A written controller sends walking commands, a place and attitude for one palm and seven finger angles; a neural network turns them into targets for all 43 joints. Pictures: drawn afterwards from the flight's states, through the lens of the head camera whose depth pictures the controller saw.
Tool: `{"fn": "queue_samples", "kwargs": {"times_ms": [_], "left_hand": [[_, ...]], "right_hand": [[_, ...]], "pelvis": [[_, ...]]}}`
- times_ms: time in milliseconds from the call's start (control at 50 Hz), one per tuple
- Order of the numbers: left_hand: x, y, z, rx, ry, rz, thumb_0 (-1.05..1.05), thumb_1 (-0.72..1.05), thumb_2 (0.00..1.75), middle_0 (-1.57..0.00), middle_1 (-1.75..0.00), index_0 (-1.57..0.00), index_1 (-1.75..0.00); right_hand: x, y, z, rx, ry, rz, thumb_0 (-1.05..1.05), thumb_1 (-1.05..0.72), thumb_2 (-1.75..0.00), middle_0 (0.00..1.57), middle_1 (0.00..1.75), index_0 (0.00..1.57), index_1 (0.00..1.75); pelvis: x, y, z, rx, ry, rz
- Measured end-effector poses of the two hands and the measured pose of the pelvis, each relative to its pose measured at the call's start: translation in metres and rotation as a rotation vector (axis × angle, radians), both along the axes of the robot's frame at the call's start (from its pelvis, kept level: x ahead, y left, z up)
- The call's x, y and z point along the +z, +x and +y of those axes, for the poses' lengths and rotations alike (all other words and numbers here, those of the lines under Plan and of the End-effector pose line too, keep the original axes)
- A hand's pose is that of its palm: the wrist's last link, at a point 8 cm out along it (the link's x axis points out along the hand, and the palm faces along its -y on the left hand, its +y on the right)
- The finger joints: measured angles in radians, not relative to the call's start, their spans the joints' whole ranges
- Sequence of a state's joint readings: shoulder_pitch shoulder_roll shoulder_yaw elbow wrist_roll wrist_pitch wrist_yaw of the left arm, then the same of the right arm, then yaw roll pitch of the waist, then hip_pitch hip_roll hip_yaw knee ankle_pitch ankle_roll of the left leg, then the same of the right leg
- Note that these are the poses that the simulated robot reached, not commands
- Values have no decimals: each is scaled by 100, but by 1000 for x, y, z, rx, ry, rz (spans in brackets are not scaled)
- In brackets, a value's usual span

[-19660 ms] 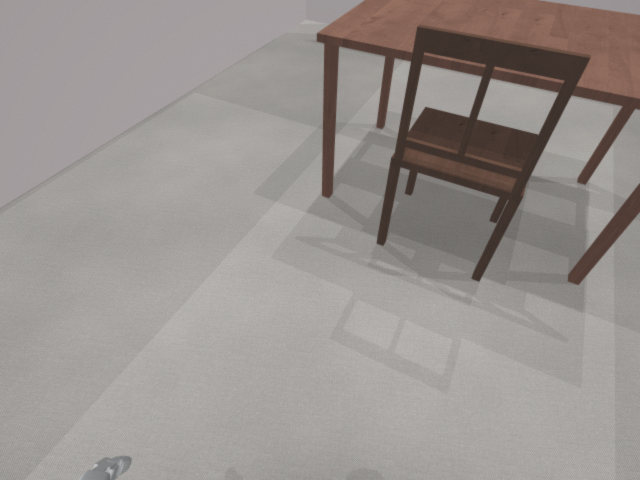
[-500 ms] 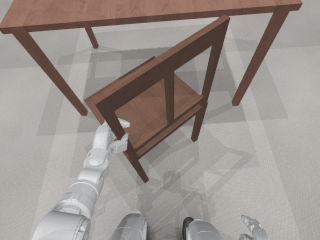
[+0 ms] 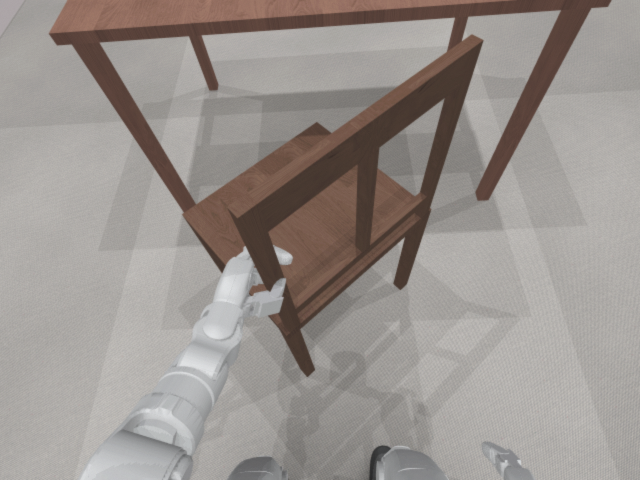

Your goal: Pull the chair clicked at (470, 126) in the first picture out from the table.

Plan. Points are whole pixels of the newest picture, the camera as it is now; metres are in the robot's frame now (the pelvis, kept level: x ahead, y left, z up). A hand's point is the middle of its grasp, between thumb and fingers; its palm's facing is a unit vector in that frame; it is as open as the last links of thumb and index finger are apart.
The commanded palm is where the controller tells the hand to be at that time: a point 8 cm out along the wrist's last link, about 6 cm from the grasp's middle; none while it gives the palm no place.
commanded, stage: step backward, pulling the chair out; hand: left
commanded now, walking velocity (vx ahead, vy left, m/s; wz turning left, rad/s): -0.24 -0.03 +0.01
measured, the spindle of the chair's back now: (365, 206) +0.52 -0.06 -0.09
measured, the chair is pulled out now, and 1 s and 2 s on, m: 0.35 0.47 0.47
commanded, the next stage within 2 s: stop walking, hand still on the chair in 0.26 s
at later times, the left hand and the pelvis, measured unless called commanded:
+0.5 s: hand (255, 363) +0.25 +0.10 -0.06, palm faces -0.17 -0.95 -0.25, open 6.1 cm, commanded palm +0.24 +0.15 -0.04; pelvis -0.09 +0.01 +0.00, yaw -1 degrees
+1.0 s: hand (249, 379) +0.23 +0.11 -0.06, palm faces -0.22 -0.95 -0.20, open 6.0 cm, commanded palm +0.23 +0.16 -0.04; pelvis -0.06 +0.04 +0.01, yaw -2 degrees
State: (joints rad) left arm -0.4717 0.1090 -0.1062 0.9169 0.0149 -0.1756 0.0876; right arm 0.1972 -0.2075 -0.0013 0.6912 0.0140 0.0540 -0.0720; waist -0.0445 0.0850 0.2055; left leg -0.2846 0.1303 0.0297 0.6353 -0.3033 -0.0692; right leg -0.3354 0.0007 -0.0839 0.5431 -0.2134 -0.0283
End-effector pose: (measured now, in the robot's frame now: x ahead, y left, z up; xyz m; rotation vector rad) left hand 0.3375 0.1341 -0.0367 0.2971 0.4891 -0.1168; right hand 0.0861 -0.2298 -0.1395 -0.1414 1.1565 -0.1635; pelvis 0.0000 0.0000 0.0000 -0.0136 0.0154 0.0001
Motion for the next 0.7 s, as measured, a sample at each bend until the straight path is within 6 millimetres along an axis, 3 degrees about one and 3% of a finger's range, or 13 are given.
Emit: {"fn": "queue_samples", "kwargs": {"times_ms": [100,280,400,560,700], "left_hand": [[2,-15,2,37,-5,28,5,68,79,-10,-118,-39,-133],[0,-45,11,-3,-43,6,5,69,78,-7,-120,-37,-129],[1,-73,18,-6,-42,6,5,69,79,-7,-120,-36,-129],[5,-103,18,44,4,22,7,68,81,-10,-119,-38,-133],[6,-117,15,89,-15,51,8,69,80,-8,-118,-39,-133]], "right_hand": [[-1,-26,9,-20,26,12,1,-91,-90,21,30,20,30],[11,-66,-5,-60,-113,-29,1,-91,-90,21,30,20,30],[13,-88,2,-29,-76,-2,1,-91,-90,20,30,19,29],[5,-103,-1,-46,-8,-24,1,-91,-90,21,30,20,30],[14,-100,-19,-66,-62,-68,1,-91,-90,21,30,20,30]], "pelvis": [[5,-24,2,5,39,-10],[-5,-59,29,6,30,-15],[-2,-74,21,-9,14,-10],[1,-92,4,-12,0,-34],[4,-88,5,-14,17,-51]]}}
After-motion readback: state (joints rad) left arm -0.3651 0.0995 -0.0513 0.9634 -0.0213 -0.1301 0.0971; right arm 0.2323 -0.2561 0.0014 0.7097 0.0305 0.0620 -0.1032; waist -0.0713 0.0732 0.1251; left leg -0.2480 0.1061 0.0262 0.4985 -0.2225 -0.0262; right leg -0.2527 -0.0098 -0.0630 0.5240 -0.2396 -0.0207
